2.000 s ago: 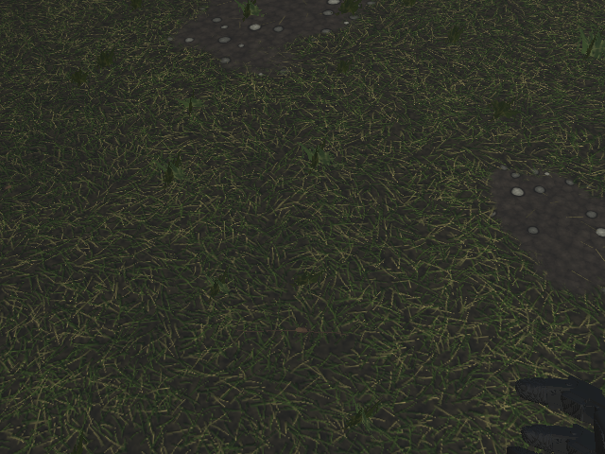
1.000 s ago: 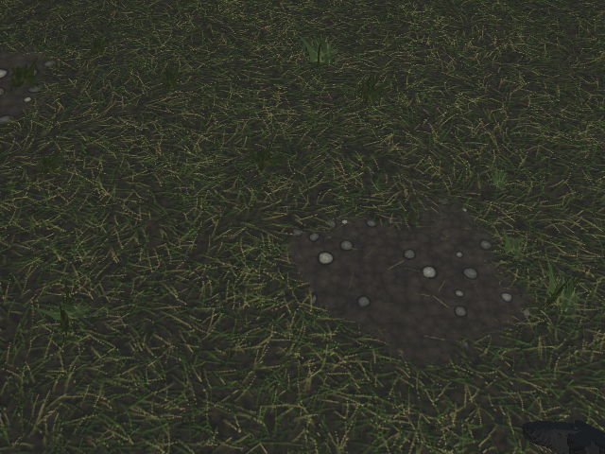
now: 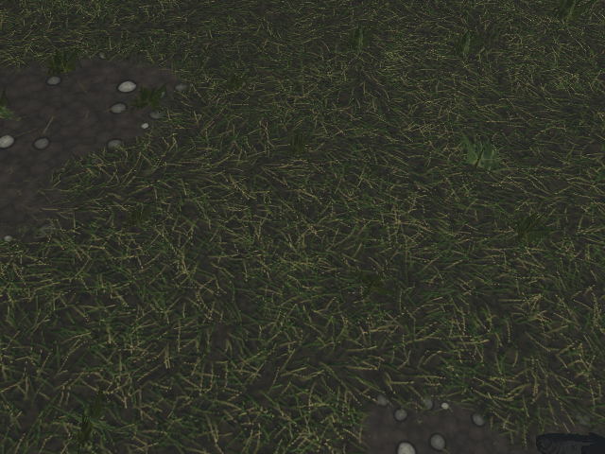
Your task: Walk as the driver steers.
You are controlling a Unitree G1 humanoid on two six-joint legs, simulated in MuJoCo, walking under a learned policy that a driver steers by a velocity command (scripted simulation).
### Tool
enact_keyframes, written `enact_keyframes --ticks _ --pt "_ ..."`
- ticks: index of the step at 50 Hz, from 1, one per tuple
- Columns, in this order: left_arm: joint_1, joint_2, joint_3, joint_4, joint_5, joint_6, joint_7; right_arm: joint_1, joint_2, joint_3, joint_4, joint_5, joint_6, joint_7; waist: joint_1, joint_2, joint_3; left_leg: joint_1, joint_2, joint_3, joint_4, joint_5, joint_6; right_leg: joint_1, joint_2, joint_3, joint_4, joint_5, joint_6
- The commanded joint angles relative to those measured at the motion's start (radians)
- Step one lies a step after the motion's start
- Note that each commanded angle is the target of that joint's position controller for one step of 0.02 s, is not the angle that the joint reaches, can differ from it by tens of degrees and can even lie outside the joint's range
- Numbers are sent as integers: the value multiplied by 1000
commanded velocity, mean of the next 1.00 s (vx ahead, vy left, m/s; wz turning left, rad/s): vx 0.07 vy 0.00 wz -0.09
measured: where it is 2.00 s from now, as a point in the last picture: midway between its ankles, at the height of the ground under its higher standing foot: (324, 428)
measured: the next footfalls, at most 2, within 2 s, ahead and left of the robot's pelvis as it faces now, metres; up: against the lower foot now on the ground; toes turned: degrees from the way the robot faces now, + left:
left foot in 0.02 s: +0.18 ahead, +0.10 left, +0.00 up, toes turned +3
right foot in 0.46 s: +0.20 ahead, -0.13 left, +0.00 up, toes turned +7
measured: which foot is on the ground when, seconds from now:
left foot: up 0.00-0.00, down 0.02-1.00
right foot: down 0.00-0.02, up 0.04-0.44, down 0.46-0.70, up 0.72-0.98, down 1.00-1.00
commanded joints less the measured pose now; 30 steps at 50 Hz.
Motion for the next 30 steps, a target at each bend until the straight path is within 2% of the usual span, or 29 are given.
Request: enact_keyframes --ticks 1,2,3,4,5,6,7,8,9,11,13,15,17,19,20,22,23,24,25,26,28,30 --pt "-55 159 32 -78 -3 -3 8 304 -218 -95 4 -6 6 -23 -207 -6 -191 492 -71 -6 -113 260 87 -214 -126 29 497 744 -54" --pt "33 21 -10 -111 74 -10 -4 280 -324 -102 -12 -7 14 -47 -91 305 -260 764 185 -356 -23 798 210 -565 21 50 864 -250 15" --pt "96 81 -15 -106 51 -19 -13 256 -307 -87 -80 -25 -4 -31 -112 229 -524 871 344 -725 -136 619 393 -663 93 291 1072 -356 27" --pt "-17 157 6 -114 16 -16 -14 220 -241 -75 -90 -17 -12 -18 -156 63 -461 802 286 -617 -187 489 346 -702 41 345 1074 -252 9" --pt "-81 144 1 -140 12 -11 -5 174 -207 -66 -79 1 -17 -20 -134 26 -323 682 229 -509 -206 375 294 -746 14 324 1002 -158 -3" --pt "-97 132 0 -129 26 -3 10 132 -179 -58 -78 9 -15 -27 -106 -21 -239 560 187 -450 -225 318 253 -732 -21 324 936 -97 0" --pt "-95 141 3 -132 33 9 18 99 -167 -53 -85 3 -10 -35 -77 -1 -202 450 162 -416 -248 314 239 -676 -33 332 881 -58 0" --pt "-83 145 6 -130 34 21 19 80 -167 -51 -95 -12 -6 -40 -55 18 -192 373 145 -396 -269 317 230 -617 -28 331 851 -36 0" --pt "-69 133 4 -126 38 27 21 72 -170 -53 -98 -21 -6 -44 -45 28 -196 336 136 -383 -274 353 231 -588 -16 323 818 -23 6" --pt "-51 108 -3 -112 42 35 26 72 -172 -53 -93 -20 -6 -54 -38 27 -219 319 131 -338 -267 414 232 -569 -7 314 746 7 22" --pt "-53 90 -11 -101 40 44 29 72 -151 -43 -81 -17 -4 -65 -46 28 -240 318 129 -304 -266 386 221 -552 -18 311 677 63 36" --pt "-71 71 -19 -99 35 54 27 56 -112 -25 -66 -23 -1 -68 -52 47 -234 284 105 -262 -286 235 194 -493 -39 311 582 135 38" --pt "-98 56 -26 -96 31 59 23 43 -76 -7 -42 -39 -4 -64 -66 74 -197 230 88 -231 -323 47 174 -406 -53 308 461 187 32" --pt "-124 68 -24 -99 28 59 19 56 -82 -4 -10 -49 -8 -54 -89 94 -144 212 98 -237 -343 -99 172 -361 -46 299 377 179 21" --pt "-132 78 -22 -103 27 57 18 56 -89 -5 2 -50 -9 -50 -93 93 -121 221 106 -248 -339 -143 170 -354 -40 293 334 154 11" --pt "-126 94 -16 -110 30 51 14 47 -111 -9 17 -34 -2 -51 -75 77 -94 250 103 -251 -296 -175 146 -325 -15 259 207 176 -15" --pt "-129 107 -14 -118 37 49 12 75 -113 -10 31 -26 1 -55 -75 54 -86 274 90 -248 -271 -159 116 -316 -20 272 138 257 -31" --pt "-134 141 -9 -131 42 47 12 97 -111 -11 35 -29 0 -61 -88 9 -92 293 64 -227 -217 -136 78 -306 -62 332 126 424 -53" --pt "-150 198 5 -137 36 50 13 150 -118 -17 32 -37 -3 -65 -142 -93 -103 279 -9 -165 -169 -165 44 -300 -94 387 149 523 -85" --pt "-131 188 13 -125 18 55 11 115 -104 -16 23 -40 0 -73 -121 -164 -105 306 -67 -68 -119 -170 8 -357 -96 428 111 420 -119" --pt "-128 159 11 -135 24 56 9 54 -79 -20 6 -30 15 -86 -100 -208 -92 313 -104 -4 -28 -169 -18 -403 -133 533 43 345 -154" --pt "-123 159 15 -149 28 54 9 51 -65 -25 -5 -27 31 -88 -89 -240 -91 294 -106 -14 -10 -183 -10 -395 -146 595 39 351 -179"
Keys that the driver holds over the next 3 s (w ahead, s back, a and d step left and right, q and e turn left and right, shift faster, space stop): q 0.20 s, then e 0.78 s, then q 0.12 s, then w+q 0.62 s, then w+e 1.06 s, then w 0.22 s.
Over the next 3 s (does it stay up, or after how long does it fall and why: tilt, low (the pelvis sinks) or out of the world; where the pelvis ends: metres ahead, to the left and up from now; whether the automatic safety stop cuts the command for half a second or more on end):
stays up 1.03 0.04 0.02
